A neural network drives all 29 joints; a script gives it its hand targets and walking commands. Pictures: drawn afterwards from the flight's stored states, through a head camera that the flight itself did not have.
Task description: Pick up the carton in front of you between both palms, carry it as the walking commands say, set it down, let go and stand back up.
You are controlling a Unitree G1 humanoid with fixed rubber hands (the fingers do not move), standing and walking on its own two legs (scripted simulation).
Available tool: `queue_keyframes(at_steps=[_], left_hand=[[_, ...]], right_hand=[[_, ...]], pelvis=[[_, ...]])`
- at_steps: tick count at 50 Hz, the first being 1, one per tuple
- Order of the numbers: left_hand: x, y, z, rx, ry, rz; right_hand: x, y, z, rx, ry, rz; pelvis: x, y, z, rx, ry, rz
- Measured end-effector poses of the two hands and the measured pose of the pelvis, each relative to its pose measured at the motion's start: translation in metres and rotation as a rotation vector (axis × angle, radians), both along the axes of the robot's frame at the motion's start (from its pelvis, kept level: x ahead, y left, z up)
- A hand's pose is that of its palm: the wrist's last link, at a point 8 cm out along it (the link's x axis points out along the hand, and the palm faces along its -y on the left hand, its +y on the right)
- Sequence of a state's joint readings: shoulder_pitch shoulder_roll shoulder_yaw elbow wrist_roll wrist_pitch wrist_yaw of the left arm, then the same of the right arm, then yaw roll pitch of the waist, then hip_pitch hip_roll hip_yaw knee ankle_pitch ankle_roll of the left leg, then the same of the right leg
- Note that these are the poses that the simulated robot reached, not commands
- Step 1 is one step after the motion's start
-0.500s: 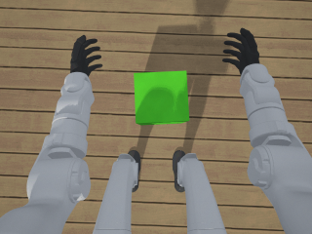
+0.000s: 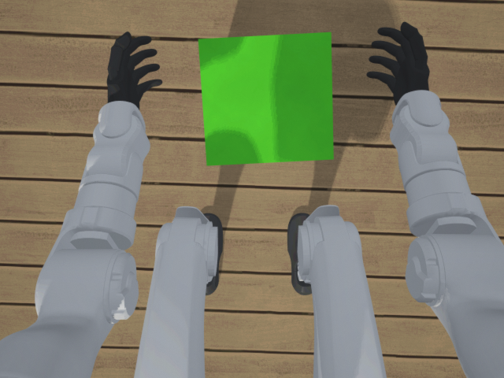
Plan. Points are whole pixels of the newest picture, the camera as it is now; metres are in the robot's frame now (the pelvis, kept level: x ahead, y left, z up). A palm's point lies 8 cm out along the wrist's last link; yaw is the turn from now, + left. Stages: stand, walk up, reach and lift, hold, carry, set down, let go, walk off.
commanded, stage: reach and lift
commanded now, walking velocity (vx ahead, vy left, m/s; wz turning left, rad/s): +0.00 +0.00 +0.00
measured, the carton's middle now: (264, 111) +0.47 -0.03 -0.35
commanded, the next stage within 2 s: none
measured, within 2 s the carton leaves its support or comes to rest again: leaves its support in 1.20 s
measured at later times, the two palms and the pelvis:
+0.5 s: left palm (152, 102) +0.48 +0.18 -0.29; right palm (360, 100) +0.48 -0.20 -0.30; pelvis -0.03 +0.00 -0.11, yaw +0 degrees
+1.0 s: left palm (175, 98) +0.49 +0.13 -0.28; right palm (345, 98) +0.48 -0.17 -0.29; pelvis -0.03 +0.00 -0.10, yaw +0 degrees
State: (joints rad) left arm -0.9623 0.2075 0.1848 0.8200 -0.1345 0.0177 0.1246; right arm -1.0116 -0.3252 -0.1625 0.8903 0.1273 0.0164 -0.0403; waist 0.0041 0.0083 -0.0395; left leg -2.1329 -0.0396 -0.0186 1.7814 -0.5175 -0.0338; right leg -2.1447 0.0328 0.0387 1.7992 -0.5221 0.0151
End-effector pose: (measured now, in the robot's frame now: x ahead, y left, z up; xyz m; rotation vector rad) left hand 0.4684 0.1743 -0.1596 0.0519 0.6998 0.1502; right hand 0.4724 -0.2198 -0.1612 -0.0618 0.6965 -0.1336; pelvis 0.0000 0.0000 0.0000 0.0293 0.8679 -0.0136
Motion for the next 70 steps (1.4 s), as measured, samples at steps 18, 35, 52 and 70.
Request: queue_keyframes(at_steps=[18, 35, 52, 70], left_hand=[[0.007, -0.005, -0.118, 0.007, 0.064, -0.015], [0.008, -0.007, -0.120, -0.014, 0.046, -0.016], [0.018, -0.042, -0.117, -0.038, 0.030, 0.003], [0.004, -0.042, -0.044, -0.070, -0.048, 0.031]], right_hand=[[0.005, 0.010, -0.119, 0.009, 0.056, -0.014], [0.004, 0.025, -0.124, 0.017, 0.042, 0.011], [0.009, 0.051, -0.123, 0.023, 0.044, 0.019], [-0.003, 0.051, -0.049, 0.051, -0.026, -0.007]], pelvis=[[-0.032, 0.002, -0.097, -0.007, -0.170, 0.006], [-0.021, 0.000, -0.106, -0.009, -0.176, 0.011], [-0.029, 0.004, -0.102, -0.014, -0.171, 0.007], [-0.025, 0.003, -0.097, -0.013, -0.247, -0.006]])
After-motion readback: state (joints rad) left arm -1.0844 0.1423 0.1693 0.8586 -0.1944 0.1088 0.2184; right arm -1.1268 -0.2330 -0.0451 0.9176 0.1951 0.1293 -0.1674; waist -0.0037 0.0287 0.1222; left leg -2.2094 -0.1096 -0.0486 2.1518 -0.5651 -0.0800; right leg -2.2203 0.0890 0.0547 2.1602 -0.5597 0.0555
